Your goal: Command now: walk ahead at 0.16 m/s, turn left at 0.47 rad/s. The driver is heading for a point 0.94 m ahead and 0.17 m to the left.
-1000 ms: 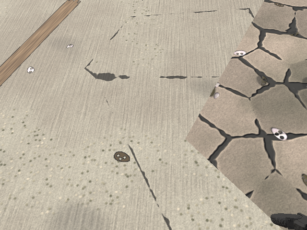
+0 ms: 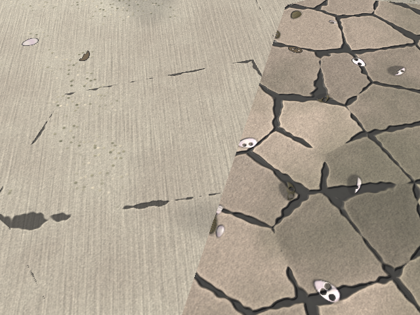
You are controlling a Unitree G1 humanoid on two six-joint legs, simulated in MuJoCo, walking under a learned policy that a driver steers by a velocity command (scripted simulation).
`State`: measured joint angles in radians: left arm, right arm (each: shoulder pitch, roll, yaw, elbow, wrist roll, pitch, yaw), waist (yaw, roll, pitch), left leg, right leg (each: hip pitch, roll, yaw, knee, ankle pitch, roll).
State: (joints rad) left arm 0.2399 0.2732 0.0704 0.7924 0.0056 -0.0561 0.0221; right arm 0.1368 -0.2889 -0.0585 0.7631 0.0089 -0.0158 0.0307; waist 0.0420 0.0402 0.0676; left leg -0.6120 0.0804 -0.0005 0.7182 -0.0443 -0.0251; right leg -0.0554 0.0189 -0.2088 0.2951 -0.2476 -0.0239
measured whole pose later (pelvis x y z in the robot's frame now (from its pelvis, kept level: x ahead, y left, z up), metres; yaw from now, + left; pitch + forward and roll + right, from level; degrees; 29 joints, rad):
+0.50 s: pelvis +0.12 +0.01 +0.00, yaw +17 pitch +2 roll -1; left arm 0.13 0.29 0.07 0.76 -0.01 -0.03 0.01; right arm 0.20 -0.31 -0.08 0.66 0.02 0.02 -0.02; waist -0.02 0.02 0.00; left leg -0.37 -0.12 -0.18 0.47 -0.14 0.05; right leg -0.37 0.02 0.08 0.63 -0.34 0.03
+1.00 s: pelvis +0.27 +0.10 -0.02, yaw +21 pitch +3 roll +1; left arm 0.48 0.28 0.05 0.90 -0.02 -0.05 0.00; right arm 0.04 -0.25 -0.04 0.59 0.00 -0.08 0.03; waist 0.10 -0.01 0.03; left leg -0.44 0.00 0.02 0.55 -0.15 0.01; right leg -0.13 -0.07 0.06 0.69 -0.46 0.03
